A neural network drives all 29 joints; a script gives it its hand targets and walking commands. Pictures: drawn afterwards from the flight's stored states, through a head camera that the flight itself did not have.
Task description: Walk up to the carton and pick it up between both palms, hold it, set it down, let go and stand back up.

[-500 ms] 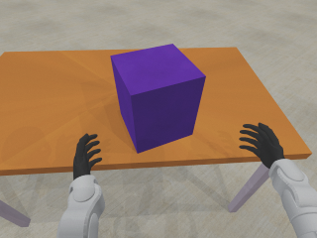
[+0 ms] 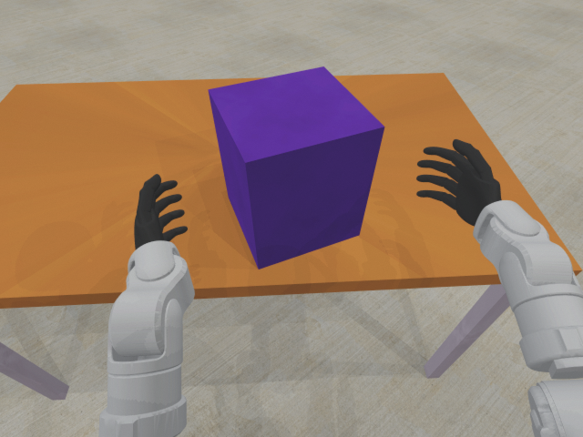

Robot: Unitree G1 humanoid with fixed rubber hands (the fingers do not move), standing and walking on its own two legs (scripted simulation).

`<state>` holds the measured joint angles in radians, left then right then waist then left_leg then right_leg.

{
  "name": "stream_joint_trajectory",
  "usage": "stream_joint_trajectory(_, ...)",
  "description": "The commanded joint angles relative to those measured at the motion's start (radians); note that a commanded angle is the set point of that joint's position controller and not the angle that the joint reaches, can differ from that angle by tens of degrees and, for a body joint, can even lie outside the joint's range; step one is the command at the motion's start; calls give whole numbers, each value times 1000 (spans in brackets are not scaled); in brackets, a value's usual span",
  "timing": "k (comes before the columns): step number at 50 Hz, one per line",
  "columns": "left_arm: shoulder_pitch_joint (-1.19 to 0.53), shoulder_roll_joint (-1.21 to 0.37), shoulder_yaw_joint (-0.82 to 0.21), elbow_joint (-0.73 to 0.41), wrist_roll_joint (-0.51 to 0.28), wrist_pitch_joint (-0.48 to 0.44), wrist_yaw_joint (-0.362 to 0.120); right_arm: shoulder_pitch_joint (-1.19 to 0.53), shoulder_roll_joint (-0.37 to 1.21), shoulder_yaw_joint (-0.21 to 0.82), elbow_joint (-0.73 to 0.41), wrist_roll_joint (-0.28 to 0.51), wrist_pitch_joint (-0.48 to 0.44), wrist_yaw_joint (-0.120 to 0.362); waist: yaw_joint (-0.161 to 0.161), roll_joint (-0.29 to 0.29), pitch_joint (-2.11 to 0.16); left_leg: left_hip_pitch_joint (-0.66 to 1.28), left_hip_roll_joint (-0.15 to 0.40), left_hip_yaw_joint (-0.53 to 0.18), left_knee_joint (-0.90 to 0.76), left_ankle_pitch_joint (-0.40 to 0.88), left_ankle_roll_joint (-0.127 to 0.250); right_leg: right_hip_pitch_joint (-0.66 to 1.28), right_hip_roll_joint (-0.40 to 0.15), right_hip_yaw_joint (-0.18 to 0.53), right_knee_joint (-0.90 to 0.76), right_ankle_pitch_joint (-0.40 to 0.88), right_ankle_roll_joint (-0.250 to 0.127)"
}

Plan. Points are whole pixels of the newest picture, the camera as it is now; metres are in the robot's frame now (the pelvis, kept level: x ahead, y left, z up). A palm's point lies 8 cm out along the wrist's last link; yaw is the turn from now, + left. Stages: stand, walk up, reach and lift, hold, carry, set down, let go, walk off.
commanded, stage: reach and lift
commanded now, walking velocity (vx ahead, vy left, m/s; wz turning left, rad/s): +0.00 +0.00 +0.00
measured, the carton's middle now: (290, 169) +0.55 +0.04 +0.05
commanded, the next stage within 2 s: none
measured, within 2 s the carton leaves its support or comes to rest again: neither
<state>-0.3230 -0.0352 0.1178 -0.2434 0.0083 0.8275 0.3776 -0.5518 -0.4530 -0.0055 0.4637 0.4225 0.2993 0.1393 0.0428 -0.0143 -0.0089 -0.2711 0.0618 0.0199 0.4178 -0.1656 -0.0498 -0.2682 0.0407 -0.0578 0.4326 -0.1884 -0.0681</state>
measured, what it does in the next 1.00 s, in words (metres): stands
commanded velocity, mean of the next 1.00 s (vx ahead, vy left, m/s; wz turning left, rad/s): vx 0.00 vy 0.00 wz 0.00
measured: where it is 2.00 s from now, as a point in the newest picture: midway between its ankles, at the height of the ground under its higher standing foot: outside the picture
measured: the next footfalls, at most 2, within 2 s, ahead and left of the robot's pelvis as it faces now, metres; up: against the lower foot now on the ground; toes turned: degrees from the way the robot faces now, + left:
none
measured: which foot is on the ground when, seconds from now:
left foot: down 0.00-1.00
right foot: down 0.00-1.00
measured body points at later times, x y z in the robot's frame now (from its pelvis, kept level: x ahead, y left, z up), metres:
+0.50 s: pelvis +0.01 +0.00 +0.00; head +0.05 -0.01 +0.45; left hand +0.36 +0.21 +0.17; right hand +0.46 -0.18 +0.17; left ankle +0.03 +0.15 -0.74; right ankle +0.03 -0.08 -0.74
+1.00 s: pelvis +0.03 +0.00 +0.00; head +0.09 +0.00 +0.45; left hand +0.43 +0.23 +0.18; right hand +0.53 -0.14 +0.20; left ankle +0.03 +0.15 -0.74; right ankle +0.03 -0.08 -0.74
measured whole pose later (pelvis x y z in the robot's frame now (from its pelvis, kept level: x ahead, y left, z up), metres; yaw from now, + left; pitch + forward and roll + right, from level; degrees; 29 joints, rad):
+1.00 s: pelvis +0.03 +0.00 +0.00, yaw +0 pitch +7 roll +0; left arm -0.80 0.07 0.18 0.16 -0.01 0.76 0.35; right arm -1.07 -0.48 0.06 0.82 0.42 0.34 0.12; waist 0.13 0.02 0.01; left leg -0.33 0.06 0.02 0.40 -0.18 -0.05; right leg -0.32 0.04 -0.06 0.39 -0.19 -0.06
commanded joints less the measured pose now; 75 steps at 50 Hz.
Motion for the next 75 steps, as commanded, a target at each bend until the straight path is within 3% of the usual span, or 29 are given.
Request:
stream_joint_trajectory(1, -456, 84, 21, -52, -63, -29, -1, -490, -337, 43, 32, 6, -16, 3, 84, -7, -340, 55, -25, 21, -108, 81, 26, 199, -12, 154, -114, 63, 22)
stream_joint_trajectory(10, -492, 118, 25, -136, -80, -26, -20, -560, -360, 62, 2, 33, -22, -25, 77, 8, -465, 82, -30, 24, -62, 271, 15, 296, 4, 140, -67, 360, 40)
stream_joint_trajectory(15, -531, 145, 43, -140, -93, -22, -28, -624, -367, 65, -24, 47, -20, -40, 86, -3, -511, 68, -34, 28, -47, 311, 12, 329, 4, 145, -52, 443, 50)
stream_joint_trajectory(19, -584, 167, 59, -70, -106, -22, -32, -695, -359, 77, -7, 53, -10, -41, 106, -26, -512, 33, -34, 32, -50, 279, 20, 321, 0, 153, -54, 406, 55)
stream_joint_trajectory(26, -717, 191, 69, 155, -123, -26, -31, -829, -326, 110, 147, 50, 24, -14, 144, -44, -463, -48, -28, 33, -76, 143, 38, 252, -12, 169, -80, 174, 48)
stream_joint_trajectory(30, -823, 207, 72, 189, -135, -53, -18, -897, -315, 113, 200, 44, 23, -10, 155, -28, -523, -61, -30, 42, -73, 151, 32, 247, -10, 162, -74, 173, 43)
stream_joint_trajectory(36, -919, 224, 62, 276, -136, -76, -13, -964, -307, 99, 314, 28, 24, -14, 142, -12, -570, -75, -33, 43, -65, 187, 22, 241, -9, 143, -65, 257, 44)
stream_joint_trajectory(46, -1032, 269, 92, 356, -134, -116, -26, -1092, -302, 125, 348, 50, 5, -22, 172, -8, -721, -80, -46, 48, -30, 339, 12, 298, 1, 115, -21, 529, 53)
stream_joint_trajectory(50, -1081, 285, 99, 408, -134, -129, -28, -1140, -300, 129, 375, 58, 4, -22, 184, -9, -743, -100, -46, 47, -25, 352, 11, 284, 2, 112, -8, 559, 55)
stream_joint_trajectory(55, -1139, 307, 109, 488, -136, -153, -30, -1191, -293, 136, 423, 60, 3, -19, 199, -22, -787, -139, -45, 48, -22, 357, 12, 271, -1, 113, 7, 591, 58)
stream_joint_trajectory(64, -1248, 352, 123, 582, -151, -207, -42, -1278, -290, 128, 497, 43, -6, -25, 195, -46, -884, -198, -48, 48, -12, 395, 8, 280, -6, 105, 46, 736, 74)
stream_joint_trajectory(70, -1283, 360, 141, 634, -147, -241, -58, -1320, -273, 139, 518, 33, -26, -33, 192, -62, -951, -232, -55, 43, -9, 436, 3, 298, -11, 97, 71, 870, 91)
stream_joint_trajectory(75, -1296, 381, 182, 678, -121, -261, -65, -1327, -257, 141, 507, 12, -41, -45, 200, -107, -975, -361, -72, 50, -52, 381, 21, 383, -41, 105, 103, 1009, 119)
